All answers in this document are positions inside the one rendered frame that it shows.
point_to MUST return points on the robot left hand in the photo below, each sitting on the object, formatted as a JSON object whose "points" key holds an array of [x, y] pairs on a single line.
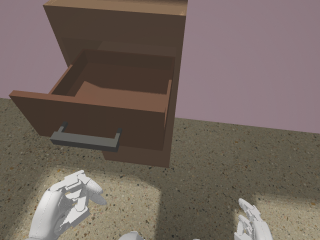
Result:
{"points": [[47, 222]]}

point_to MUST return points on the robot right hand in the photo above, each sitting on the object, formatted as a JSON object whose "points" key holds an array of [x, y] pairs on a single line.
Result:
{"points": [[257, 230]]}

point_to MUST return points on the handle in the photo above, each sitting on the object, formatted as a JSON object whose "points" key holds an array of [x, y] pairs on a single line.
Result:
{"points": [[85, 141]]}

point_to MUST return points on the cabinet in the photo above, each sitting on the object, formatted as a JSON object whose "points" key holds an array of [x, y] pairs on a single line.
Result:
{"points": [[152, 27]]}

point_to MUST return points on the drawer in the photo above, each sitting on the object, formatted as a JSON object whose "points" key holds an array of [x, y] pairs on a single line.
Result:
{"points": [[102, 91]]}

